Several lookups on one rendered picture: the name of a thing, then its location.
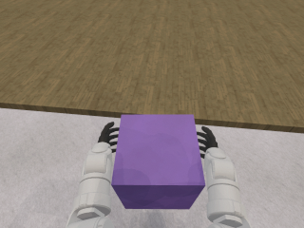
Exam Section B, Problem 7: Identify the left robot hand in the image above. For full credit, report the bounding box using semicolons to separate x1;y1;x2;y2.
98;122;120;153

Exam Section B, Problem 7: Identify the right robot forearm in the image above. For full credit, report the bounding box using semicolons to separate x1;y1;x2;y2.
203;147;252;228

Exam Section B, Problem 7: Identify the left robot forearm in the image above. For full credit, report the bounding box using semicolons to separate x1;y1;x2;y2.
66;142;113;228

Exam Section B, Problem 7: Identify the robot left upper arm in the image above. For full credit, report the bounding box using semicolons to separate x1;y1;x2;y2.
67;216;114;228

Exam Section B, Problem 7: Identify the right robot hand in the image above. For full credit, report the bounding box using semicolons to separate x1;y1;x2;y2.
197;126;219;159

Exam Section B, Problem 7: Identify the carton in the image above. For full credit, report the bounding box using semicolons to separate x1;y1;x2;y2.
111;114;206;210

